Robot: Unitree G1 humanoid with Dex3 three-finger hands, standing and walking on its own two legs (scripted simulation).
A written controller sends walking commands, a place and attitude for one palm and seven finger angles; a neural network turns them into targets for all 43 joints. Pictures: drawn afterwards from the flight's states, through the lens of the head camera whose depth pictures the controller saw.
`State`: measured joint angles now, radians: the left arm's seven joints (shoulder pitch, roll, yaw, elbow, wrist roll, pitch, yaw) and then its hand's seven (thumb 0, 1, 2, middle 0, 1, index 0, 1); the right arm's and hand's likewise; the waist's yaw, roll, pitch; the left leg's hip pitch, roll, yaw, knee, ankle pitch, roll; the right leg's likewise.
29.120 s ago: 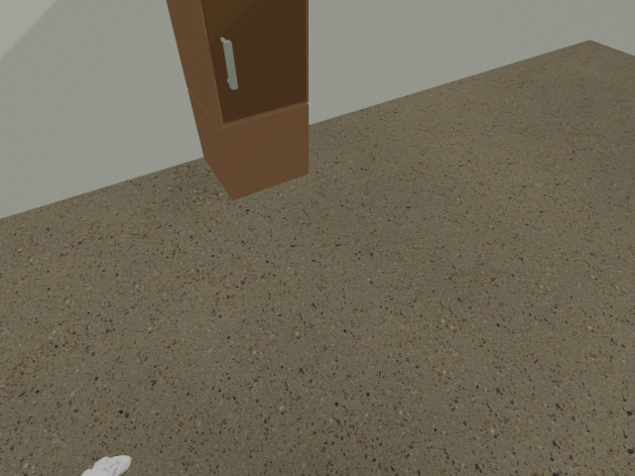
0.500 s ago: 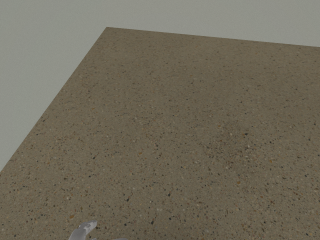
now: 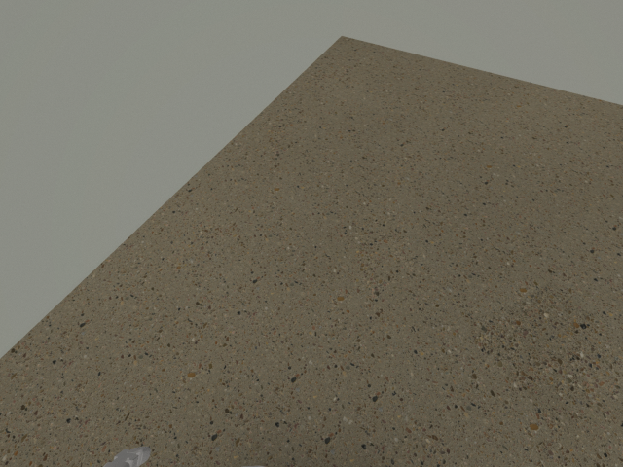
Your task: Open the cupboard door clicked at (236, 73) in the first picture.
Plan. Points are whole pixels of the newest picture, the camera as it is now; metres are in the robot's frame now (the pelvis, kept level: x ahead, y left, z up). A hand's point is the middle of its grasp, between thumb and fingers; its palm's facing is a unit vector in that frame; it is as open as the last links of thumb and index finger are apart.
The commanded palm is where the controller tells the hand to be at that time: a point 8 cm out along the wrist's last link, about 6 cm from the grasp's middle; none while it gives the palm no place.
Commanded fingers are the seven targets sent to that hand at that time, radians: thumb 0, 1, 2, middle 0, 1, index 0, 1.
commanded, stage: turn to face it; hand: left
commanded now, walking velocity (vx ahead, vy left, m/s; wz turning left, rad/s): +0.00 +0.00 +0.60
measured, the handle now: out of the picture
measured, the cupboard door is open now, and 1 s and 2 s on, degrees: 47 47 47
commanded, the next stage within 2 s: none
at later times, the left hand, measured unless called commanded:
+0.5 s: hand out of the picture -0.02 +0.19 -0.18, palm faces +0.36 -0.90 -0.24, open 7.3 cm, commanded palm none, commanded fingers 0.00 0.90 0.90 -0.20 -0.30 -0.20 -0.30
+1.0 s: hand out of the picture -0.02 +0.13 -0.16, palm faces +0.59 -0.77 -0.24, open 7.3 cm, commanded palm none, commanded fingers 0.00 0.90 0.90 -0.20 -0.30 -0.20 -0.30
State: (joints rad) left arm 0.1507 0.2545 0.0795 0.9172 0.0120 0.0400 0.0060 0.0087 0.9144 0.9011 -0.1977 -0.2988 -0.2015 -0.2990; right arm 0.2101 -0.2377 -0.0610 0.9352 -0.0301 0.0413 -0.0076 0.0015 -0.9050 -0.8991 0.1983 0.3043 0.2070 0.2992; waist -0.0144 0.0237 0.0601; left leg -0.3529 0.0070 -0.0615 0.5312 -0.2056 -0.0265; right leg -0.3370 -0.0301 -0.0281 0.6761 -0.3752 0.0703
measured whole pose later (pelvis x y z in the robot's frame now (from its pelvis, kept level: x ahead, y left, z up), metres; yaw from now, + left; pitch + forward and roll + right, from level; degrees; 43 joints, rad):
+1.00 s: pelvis +0.03 -0.07 +0.01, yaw +37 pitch +0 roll +3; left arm 0.20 0.21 0.04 0.88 0.03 0.02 0.01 0.01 0.91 0.90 -0.20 -0.30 -0.21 -0.30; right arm 0.14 -0.25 -0.07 0.92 -0.01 0.08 0.03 0.01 -0.91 -0.90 0.19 0.30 0.20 0.30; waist -0.01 -0.04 0.11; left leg -0.37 0.02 0.08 0.78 -0.43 -0.06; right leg -0.21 -0.14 -0.20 0.56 -0.33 0.01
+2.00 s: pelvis +0.08 -0.08 +0.01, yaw +73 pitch +1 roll -1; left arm 0.13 0.26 0.07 0.88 0.01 0.06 0.00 0.01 0.91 0.90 -0.20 -0.30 -0.20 -0.30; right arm 0.16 -0.22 -0.04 0.91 -0.03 0.04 0.00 0.00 -0.90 -0.90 0.20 0.30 0.21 0.30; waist 0.00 -0.01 0.10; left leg -0.28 -0.02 -0.08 0.51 -0.24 0.01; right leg -0.42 -0.06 -0.01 0.88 -0.44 0.08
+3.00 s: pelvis +0.13 -0.04 +0.01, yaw +104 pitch +0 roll +2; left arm 0.25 0.19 0.04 0.92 0.03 0.01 0.01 0.01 0.91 0.90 -0.20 -0.30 -0.21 -0.30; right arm 0.14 -0.22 -0.06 0.95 -0.01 0.07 0.02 0.00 -0.91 -0.90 0.19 0.30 0.20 0.30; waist 0.01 -0.03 0.08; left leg -0.38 -0.01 0.03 0.86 -0.46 -0.04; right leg -0.20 -0.10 -0.12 0.51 -0.31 0.00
